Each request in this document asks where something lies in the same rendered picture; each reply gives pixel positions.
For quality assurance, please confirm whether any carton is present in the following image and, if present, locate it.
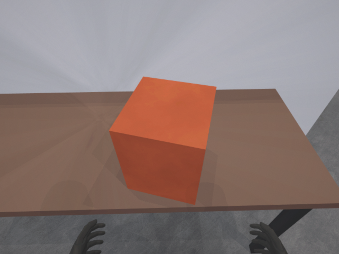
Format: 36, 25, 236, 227
109, 77, 217, 205

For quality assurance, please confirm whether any table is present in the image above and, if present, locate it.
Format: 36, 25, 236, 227
0, 89, 339, 253

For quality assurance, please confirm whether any robot left hand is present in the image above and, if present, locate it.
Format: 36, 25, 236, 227
69, 219, 105, 254

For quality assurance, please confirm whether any robot right hand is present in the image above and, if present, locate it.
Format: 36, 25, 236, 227
249, 222, 288, 254

